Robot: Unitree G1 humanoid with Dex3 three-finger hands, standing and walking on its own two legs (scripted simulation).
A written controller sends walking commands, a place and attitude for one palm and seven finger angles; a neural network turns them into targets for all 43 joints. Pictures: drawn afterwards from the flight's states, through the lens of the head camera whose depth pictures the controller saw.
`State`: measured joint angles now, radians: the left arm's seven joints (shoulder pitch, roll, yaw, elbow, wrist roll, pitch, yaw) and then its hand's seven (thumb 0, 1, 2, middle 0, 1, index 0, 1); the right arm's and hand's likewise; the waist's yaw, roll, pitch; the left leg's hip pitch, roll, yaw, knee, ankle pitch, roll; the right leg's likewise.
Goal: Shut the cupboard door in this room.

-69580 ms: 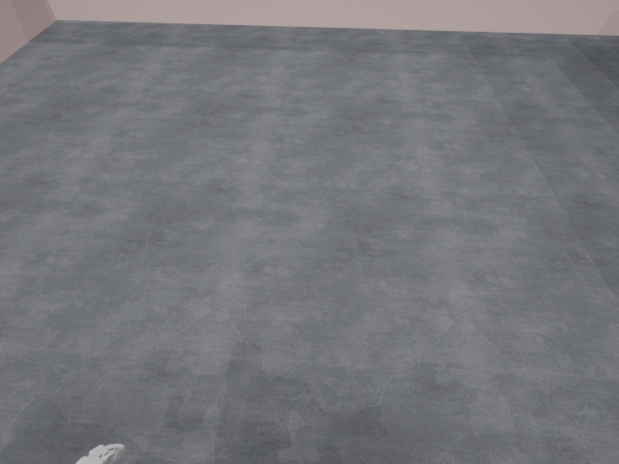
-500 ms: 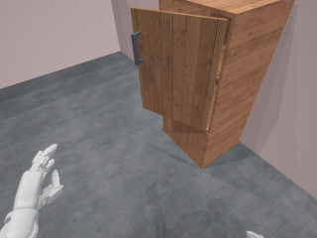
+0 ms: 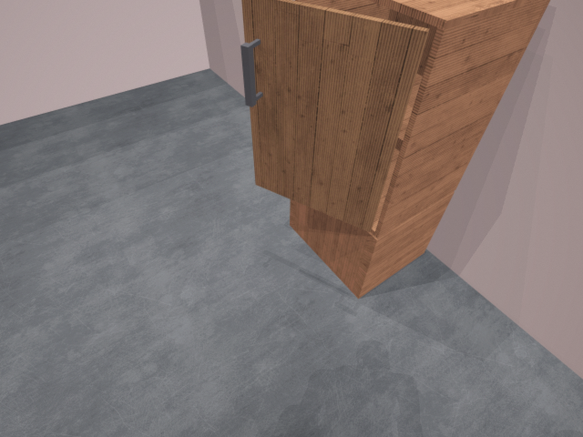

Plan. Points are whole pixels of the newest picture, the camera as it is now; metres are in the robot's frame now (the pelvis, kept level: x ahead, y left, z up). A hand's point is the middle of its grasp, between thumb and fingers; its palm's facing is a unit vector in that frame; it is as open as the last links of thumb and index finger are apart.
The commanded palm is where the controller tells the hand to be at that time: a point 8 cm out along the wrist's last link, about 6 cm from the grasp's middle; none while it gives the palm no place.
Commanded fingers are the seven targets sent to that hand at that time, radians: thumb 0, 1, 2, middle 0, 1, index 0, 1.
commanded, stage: let the arm hang, fingers relaxed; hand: left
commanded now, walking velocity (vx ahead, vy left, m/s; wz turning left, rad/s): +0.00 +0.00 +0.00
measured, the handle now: (253, 73) +0.92 +0.15 +0.06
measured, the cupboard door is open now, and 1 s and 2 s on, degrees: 25 25 25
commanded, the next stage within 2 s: look to check the result in 0.50 s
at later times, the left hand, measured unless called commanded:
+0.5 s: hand out of the picture -0.01 +0.16 -0.18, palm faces +0.02 -0.99 -0.14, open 7.4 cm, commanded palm none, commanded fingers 0.00 0.90 0.90 -0.20 -0.30 -0.20 -0.30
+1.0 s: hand out of the picture +0.01 +0.20 -0.17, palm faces -0.01 -0.98 -0.21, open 7.4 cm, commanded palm none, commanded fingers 0.00 0.90 0.90 -0.20 -0.30 -0.20 -0.30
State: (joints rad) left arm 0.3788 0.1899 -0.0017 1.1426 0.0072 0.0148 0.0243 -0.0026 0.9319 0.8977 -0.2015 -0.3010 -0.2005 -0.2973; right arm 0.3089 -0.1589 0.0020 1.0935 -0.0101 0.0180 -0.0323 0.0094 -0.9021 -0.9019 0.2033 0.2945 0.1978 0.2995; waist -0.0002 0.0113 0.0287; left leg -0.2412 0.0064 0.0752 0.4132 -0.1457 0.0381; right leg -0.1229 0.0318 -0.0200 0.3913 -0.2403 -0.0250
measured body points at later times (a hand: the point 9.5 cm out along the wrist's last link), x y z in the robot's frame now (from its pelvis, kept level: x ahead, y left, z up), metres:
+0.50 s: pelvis +0.01 +0.01 +0.00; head +0.00 +0.01 +0.45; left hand -0.01 +0.21 -0.17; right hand -0.02 -0.20 -0.16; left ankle +0.05 +0.09 -0.74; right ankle -0.02 -0.11 -0.74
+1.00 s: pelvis +0.02 +0.01 +0.00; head +0.02 +0.01 +0.45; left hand +0.01 +0.25 -0.16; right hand +0.02 -0.24 -0.15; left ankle +0.05 +0.09 -0.74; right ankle -0.02 -0.11 -0.74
